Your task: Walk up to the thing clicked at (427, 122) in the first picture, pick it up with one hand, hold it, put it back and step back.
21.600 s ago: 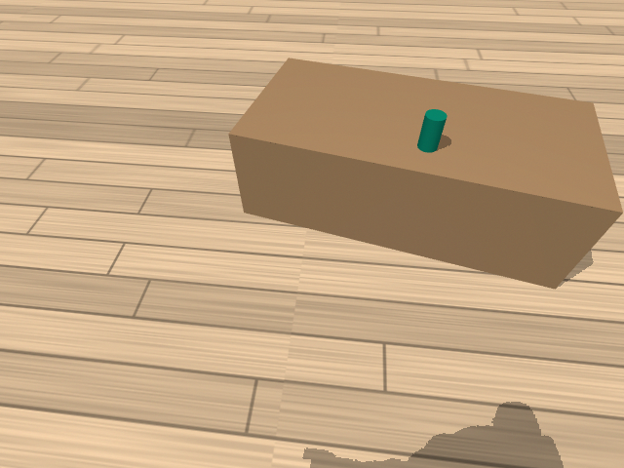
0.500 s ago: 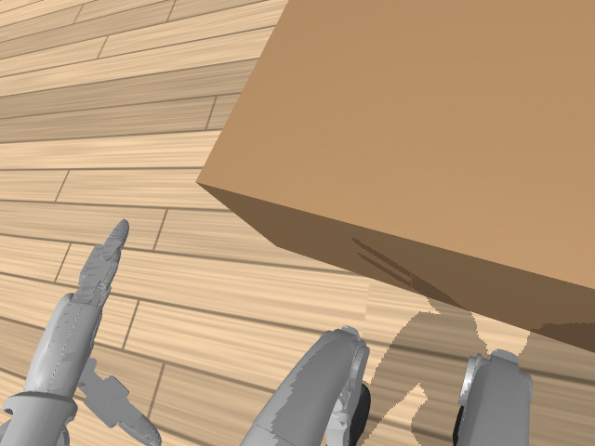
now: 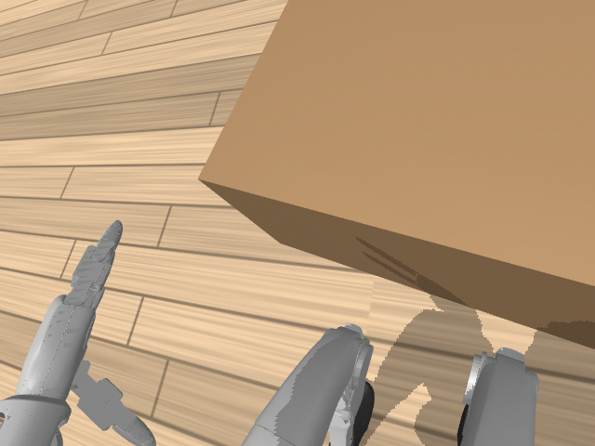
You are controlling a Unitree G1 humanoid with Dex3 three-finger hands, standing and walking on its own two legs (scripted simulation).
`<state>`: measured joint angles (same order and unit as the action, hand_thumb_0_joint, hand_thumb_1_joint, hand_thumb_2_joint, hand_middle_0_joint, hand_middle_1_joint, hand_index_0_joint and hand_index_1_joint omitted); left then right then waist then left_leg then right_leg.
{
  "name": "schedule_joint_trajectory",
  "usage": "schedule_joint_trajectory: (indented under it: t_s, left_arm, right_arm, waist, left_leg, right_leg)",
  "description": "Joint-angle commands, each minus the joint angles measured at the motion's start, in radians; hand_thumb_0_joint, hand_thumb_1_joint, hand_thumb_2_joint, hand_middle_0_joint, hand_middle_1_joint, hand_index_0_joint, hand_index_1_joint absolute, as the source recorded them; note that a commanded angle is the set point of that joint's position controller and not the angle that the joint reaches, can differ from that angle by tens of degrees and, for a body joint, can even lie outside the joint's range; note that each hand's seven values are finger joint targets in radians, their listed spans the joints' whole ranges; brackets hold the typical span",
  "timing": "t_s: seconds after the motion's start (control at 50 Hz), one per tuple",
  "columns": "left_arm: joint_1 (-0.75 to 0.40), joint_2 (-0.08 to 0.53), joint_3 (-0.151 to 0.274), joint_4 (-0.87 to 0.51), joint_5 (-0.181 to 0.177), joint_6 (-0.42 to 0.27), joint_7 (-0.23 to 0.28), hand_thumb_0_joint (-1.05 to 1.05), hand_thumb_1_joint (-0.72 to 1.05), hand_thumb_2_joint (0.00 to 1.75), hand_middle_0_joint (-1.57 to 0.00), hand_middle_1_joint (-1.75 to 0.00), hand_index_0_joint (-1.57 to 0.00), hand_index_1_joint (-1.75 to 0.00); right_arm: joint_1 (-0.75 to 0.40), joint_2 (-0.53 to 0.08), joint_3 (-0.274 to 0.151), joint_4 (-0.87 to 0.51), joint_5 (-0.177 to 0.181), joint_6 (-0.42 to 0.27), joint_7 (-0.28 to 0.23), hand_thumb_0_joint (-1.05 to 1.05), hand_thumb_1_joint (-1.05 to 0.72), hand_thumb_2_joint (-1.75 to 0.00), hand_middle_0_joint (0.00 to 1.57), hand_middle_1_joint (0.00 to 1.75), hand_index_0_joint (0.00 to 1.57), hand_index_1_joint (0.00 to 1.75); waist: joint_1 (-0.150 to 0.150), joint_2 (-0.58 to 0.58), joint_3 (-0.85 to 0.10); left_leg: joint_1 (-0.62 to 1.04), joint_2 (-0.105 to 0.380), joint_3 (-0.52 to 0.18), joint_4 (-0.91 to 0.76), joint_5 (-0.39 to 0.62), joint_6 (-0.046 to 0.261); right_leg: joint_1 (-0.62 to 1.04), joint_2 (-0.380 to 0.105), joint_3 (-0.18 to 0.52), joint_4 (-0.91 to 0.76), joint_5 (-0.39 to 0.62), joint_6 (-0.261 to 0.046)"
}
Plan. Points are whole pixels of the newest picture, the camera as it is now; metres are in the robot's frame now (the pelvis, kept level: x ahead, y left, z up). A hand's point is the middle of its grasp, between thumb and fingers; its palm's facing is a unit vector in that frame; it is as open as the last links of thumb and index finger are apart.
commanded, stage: withdraw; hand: right
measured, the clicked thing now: out of the picture +0.49 -0.28 -0.07
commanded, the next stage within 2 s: rise in 0.36 s
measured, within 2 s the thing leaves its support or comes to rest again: neither
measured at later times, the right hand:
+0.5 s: hand out of the picture +0.48 -0.36 +0.09, palm faces +0.43 +0.90 -0.03, open 17.5 cm
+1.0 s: hand out of the picture +0.36 -0.37 +0.12, palm faces +0.41 +0.85 -0.34, open 17.5 cm
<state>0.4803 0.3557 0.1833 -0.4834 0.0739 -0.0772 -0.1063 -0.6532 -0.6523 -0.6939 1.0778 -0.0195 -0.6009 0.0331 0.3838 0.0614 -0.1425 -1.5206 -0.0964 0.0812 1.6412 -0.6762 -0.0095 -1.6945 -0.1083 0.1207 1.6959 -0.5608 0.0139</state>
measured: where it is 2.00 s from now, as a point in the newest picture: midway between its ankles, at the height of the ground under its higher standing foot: outside the picture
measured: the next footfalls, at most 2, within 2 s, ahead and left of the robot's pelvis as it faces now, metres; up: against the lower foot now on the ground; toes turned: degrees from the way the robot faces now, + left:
none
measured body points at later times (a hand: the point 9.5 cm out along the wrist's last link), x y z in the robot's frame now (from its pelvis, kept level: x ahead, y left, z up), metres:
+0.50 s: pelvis +0.01 -0.01 +0.06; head +0.15 -0.09 +0.48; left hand +0.19 +0.24 +0.13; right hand +0.45 -0.40 +0.09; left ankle +0.05 +0.13 -0.51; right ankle +0.08 -0.13 -0.52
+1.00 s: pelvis +0.04 -0.03 +0.16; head +0.09 -0.06 +0.60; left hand +0.24 +0.15 +0.14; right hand +0.33 -0.41 +0.14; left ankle +0.05 +0.13 -0.51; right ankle +0.08 -0.13 -0.52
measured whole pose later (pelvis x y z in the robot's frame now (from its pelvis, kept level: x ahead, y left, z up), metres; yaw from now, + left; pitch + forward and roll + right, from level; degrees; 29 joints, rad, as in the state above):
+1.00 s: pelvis +0.04 -0.03 +0.16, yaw -6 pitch +15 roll +4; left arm 0.39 0.19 -0.12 0.00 -0.03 0.13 -0.03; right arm -0.32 -0.50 -0.35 0.94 -0.01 -0.09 -0.06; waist 0.11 -0.03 -0.17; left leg -0.74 -0.03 0.01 0.96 -0.49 -0.03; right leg -0.90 -0.05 0.02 1.04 -0.41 -0.02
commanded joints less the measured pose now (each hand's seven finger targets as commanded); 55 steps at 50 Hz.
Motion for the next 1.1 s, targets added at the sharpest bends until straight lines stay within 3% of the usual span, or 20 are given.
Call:
schedule_joint_trajectory:
  t_s: [0.0,0.14,0.18,0.26,0.36,0.4,0.46,0.48,0.52,0.58,0.62,0.64,0.68,0.74,0.8,0.84,0.88,0.94,1.02,1.08]
  left_arm:
    - [0.065,0.177,0.170,-0.127,-0.007,-0.038,0.034,0.00,-0.55,0.06,-0.06,-0.05,-0.04,-0.06]
    - [0.048,0.195,0.175,-0.095,-0.014,-0.023,0.040,0.00,-0.55,0.06,-0.05,-0.05,-0.04,-0.06]
    - [0.072,0.167,0.146,-0.030,-0.020,-0.009,0.040,0.00,-0.55,0.06,-0.05,-0.05,-0.04,-0.06]
    - [0.069,0.133,0.082,0.000,-0.024,0.018,0.045,0.00,-0.55,0.06,-0.05,-0.05,-0.04,-0.06]
    - [-0.007,0.146,0.078,0.041,-0.026,0.039,0.071,0.00,-0.57,0.06,-0.05,-0.05,-0.04,-0.06]
    - [-0.030,0.161,0.079,0.007,-0.026,0.036,0.083,0.00,-0.58,0.07,-0.06,-0.05,-0.04,-0.06]
    - [0.008,0.130,0.033,0.023,-0.029,0.033,0.091,0.00,-0.59,0.06,-0.07,-0.05,-0.06,-0.07]
    - [-0.011,0.164,0.038,-0.038,-0.059,0.059,0.097,0.00,-0.56,0.07,-0.07,-0.06,-0.06,-0.07]
    - [0.093,0.123,0.025,0.037,-0.057,0.090,0.082,0.00,-0.52,0.08,-0.07,-0.07,-0.06,-0.07]
    - [0.156,0.103,0.012,0.182,-0.064,0.117,0.069,0.00,-0.40,0.11,-0.05,-0.05,-0.04,-0.06]
    - [0.080,0.151,0.046,0.187,-0.066,0.131,0.072,0.00,-0.27,0.16,-0.03,-0.04,-0.02,-0.05]
    - [0.064,0.145,0.038,0.203,-0.067,0.138,0.071,0.00,-0.19,0.24,-0.11,-0.12,-0.10,-0.13]
    - [0.009,0.096,-0.016,0.258,-0.063,0.144,0.074,0.00,-0.03,0.40,-0.13,-0.18,-0.13,-0.18]
    - [-0.160,0.038,-0.136,0.243,-0.062,0.139,0.086,0.00,0.21,0.51,-0.13,-0.19,-0.13,-0.19]
    - [-0.198,-0.057,-0.254,0.248,-0.063,0.131,0.088,0.00,0.40,0.61,-0.15,-0.21,-0.15,-0.22]
    - [-0.108,-0.019,-0.219,0.271,-0.067,0.138,0.096,0.00,0.44,0.64,-0.15,-0.22,-0.15,-0.22]
    - [0.015,0.061,-0.133,0.305,-0.078,0.160,0.106,0.00,0.58,0.72,-0.17,-0.24,-0.17,-0.25]
    - [0.001,0.091,-0.075,0.380,-0.105,0.188,0.122,0.00,0.63,0.74,-0.17,-0.25,-0.17,-0.25]
    - [-0.076,0.030,-0.112,0.458,-0.132,0.177,0.139,0.00,0.84,0.88,-0.20,-0.29,-0.20,-0.29]
    - [-0.101,0.005,-0.148,0.415,-0.128,0.159,0.153,0.00,0.88,0.89,-0.20,-0.29,-0.20,-0.29]
  right_arm:
    - [-0.281,-0.241,-0.002,-0.204,0.002,-0.065,-0.002,0.00,0.58,-0.04,0.05,0.06,0.06,0.06]
    - [-0.309,-0.366,-0.053,-0.373,0.004,-0.037,0.007,0.00,0.58,-0.04,0.04,0.05,0.05,0.05]
    - [-0.300,-0.325,-0.027,-0.374,0.018,-0.007,0.021,0.00,0.59,-0.03,0.05,0.05,0.05,0.05]
    - [-0.289,-0.370,-0.030,-0.425,0.027,0.059,0.041,0.00,0.57,-0.02,0.05,0.05,0.06,0.05]
    - [-0.256,-0.257,0.018,-0.243,0.065,0.128,0.070,0.00,0.56,-0.05,0.04,0.06,0.05,0.06]
    - [-0.294,-0.244,0.043,-0.220,0.064,0.139,0.084,0.00,0.54,-0.06,0.05,0.06,0.06,0.06]
    - [-0.276,-0.175,0.087,-0.116,0.065,0.143,0.106,0.00,0.45,-0.04,0.07,0.04,0.07,0.04]
    - [-0.188,-0.457,0.040,-0.014,-0.050,0.229,0.046,0.00,0.44,-0.07,0.05,0.06,0.06,0.06]
    - [-0.315,-0.292,0.125,-0.106,-0.025,0.278,0.009,0.00,0.47,-0.07,0.05,0.06,0.06,0.06]
    - [-0.327,-0.422,0.073,-0.211,-0.038,0.332,-0.020,0.00,0.41,-0.09,0.05,0.06,0.06,0.06]
    - [-0.343,-0.530,0.031,-0.284,-0.052,0.356,-0.051,0.00,0.33,-0.11,0.05,0.06,0.06,0.06]
    - [-0.314,-0.497,0.047,-0.278,-0.049,0.368,-0.063,0.00,0.41,-0.08,0.06,0.06,0.06,0.06]
    - [-0.296,-0.334,0.132,-0.223,-0.039,0.381,-0.078,0.00,0.57,-0.03,0.05,0.05,0.05,0.05]
    - [-0.280,-0.292,0.159,-0.151,-0.046,0.382,-0.106,0.00,0.57,-0.05,0.05,0.05,0.05,0.05]
    - [-0.165,-0.138,0.250,-0.071,-0.043,0.394,-0.108,0.00,0.57,-0.04,0.05,0.05,0.05,0.05]
    - [-0.049,-0.121,0.253,-0.110,-0.036,0.410,-0.110,0.00,0.55,-0.05,0.05,0.05,0.05,0.05]
    - [0.125,-0.099,0.265,-0.168,-0.021,0.446,-0.105,0.00,0.54,-0.06,0.05,0.06,0.05,0.06]
    - [0.229,0.016,0.361,-0.333,0.022,0.502,-0.098,0.00,0.60,-0.03,0.05,0.05,0.05,0.05]
    - [0.223,0.052,0.431,-0.636,0.046,0.526,-0.116,0.00,0.58,-0.04,0.05,0.05,0.05,0.05]
    - [0.376,0.123,0.470,-0.745,0.051,0.521,-0.134,0.00,0.57,-0.05,0.05,0.05,0.05,0.05]
  waist:
    - [-0.040,-0.462,-0.521]
    - [-0.094,-0.522,-0.653]
    - [-0.095,-0.535,-0.637]
    - [-0.148,-0.541,-0.637]
    - [-0.111,-0.346,-0.421]
    - [-0.090,-0.287,-0.406]
    - [-0.074,-0.226,-0.338]
    - [-0.186,-0.268,-0.416]
    - [-0.131,-0.324,-0.411]
    - [-0.196,-0.441,-0.505]
    - [-0.232,-0.456,-0.576]
    - [-0.233,-0.440,-0.547]
    - [-0.230,-0.391,-0.474]
    - [-0.279,-0.331,-0.438]
    - [-0.288,-0.288,-0.403]
    - [-0.281,-0.267,-0.430]
    - [-0.262,-0.244,-0.383]
    - [-0.248,-0.182,-0.281]
    - [-0.299,-0.207,-0.179]
    - [-0.308,-0.178,-0.180]
  left_leg:
    - [0.076,-0.008,0.007,-0.201,0.278,0.036]
    - [0.158,-0.004,-0.009,-0.241,0.296,0.031]
    - [0.188,-0.004,-0.012,-0.273,0.309,0.031]
    - [0.250,0.001,-0.019,-0.325,0.300,0.031]
    - [0.272,0.004,-0.012,-0.409,0.265,0.024]
    - [0.304,0.006,-0.023,-0.451,0.241,0.021]
    - [0.326,0.009,-0.023,-0.488,0.225,0.019]
    - [0.428,0.016,-0.059,-0.537,0.225,0.022]
    - [0.435,0.014,-0.049,-0.562,0.281,0.020]
    - [0.441,0.010,-0.018,-0.562,0.369,0.029]
    - [0.508,0.011,-0.022,-0.591,0.414,0.027]
    - [0.533,0.013,-0.018,-0.608,0.418,0.028]
    - [0.544,0.013,-0.008,-0.631,0.410,0.030]
    - [0.607,0.014,-0.011,-0.673,0.412,0.032]
    - [0.678,0.014,-0.006,-0.710,0.395,0.035]
    - [0.739,0.016,-0.005,-0.739,0.426,0.031]
    - [0.761,0.017,0.003,-0.770,0.465,0.030]
    - [0.734,0.023,0.011,-0.794,0.440,0.031]
    - [0.761,0.045,-0.006,-0.845,0.339,0.037]
    - [0.834,0.052,-0.013,-0.877,0.352,0.034]
  right_leg:
    - [0.687,0.012,-0.008,-0.191,0.256,-0.016]
    - [0.802,0.014,-0.020,-0.222,0.283,-0.013]
    - [0.807,0.018,-0.026,-0.250,0.282,-0.012]
    - [0.836,0.025,-0.035,-0.309,0.270,-0.007]
    - [0.745,0.021,-0.022,-0.384,0.171,-0.020]
    - [0.731,0.020,-0.019,-0.407,0.123,-0.026]
    - [0.718,0.025,-0.016,-0.445,0.098,-0.032]
    - [0.827,0.036,-0.030,-0.517,0.148,-0.018]
    - [0.904,0.032,-0.037,-0.541,0.199,-0.018]
    - [1.077,0.041,-0.056,-0.574,0.365,-0.006]
    - [1.150,0.042,-0.062,-0.592,0.431,-0.007]
    - [1.153,0.045,-0.064,-0.614,0.430,-0.006]
    - [1.144,0.043,-0.057,-0.649,0.420,-0.003]
    - [1.117,0.046,-0.067,-0.691,0.406,-0.001]
    - [1.123,0.045,-0.062,-0.747,0.367,0.001]
    - [1.180,0.050,-0.073,-0.774,0.404,-0.001]
    - [1.245,0.051,-0.080,-0.808,0.459,-0.001]
    - [1.272,0.045,-0.068,-0.859,0.451,-0.004]
    - [1.259,0.047,-0.076,-0.938,0.274,-0.014]
    - [1.290,0.051,-0.084,-0.954,0.286,-0.007]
